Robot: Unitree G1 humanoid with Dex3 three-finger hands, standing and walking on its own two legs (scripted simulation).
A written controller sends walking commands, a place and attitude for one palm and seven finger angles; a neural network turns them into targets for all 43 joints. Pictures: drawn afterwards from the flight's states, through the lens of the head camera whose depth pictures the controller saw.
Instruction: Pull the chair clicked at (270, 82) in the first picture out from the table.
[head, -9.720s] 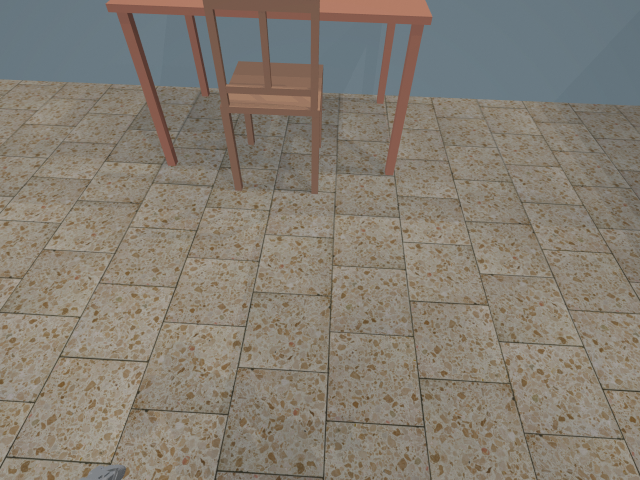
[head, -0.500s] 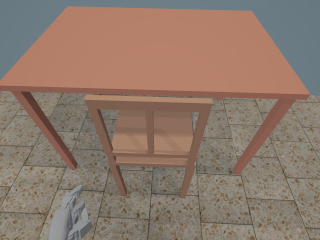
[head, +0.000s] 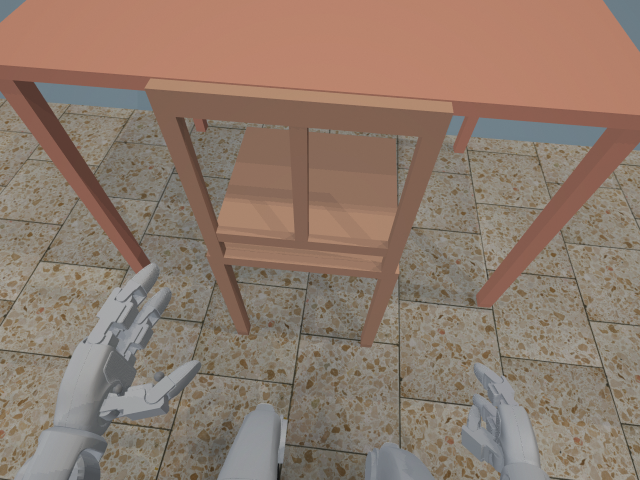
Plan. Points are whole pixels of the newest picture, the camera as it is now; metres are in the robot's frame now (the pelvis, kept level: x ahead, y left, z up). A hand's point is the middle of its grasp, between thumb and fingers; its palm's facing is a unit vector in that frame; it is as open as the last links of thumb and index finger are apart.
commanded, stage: raise the hand toward the chair's back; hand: left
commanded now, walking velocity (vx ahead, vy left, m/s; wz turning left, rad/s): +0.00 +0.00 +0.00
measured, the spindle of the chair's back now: (300, 189) +0.53 +0.09 +0.00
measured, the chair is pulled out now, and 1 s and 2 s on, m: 0.00 0.00 0.00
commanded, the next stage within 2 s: aim the fingers beside a spindle in 1.44 s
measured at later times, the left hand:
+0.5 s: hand (139, 348) +0.24 +0.22 +0.06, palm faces +0.02 -1.00 -0.05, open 15.5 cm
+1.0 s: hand (124, 321) +0.26 +0.24 +0.08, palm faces +0.01 -1.00 -0.06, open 16.9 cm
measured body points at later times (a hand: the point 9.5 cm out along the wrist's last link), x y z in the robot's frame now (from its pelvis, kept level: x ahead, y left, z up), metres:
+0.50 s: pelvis +0.01 +0.03 +0.02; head +0.07 +0.04 +0.47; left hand +0.23 +0.28 +0.07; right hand +0.18 -0.22 -0.05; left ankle +0.08 +0.15 -0.63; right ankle +0.00 -0.09 -0.63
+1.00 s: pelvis +0.01 +0.04 +0.03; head +0.08 +0.05 +0.48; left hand +0.25 +0.29 +0.08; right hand +0.18 -0.20 -0.05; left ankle +0.08 +0.15 -0.63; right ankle +0.00 -0.09 -0.63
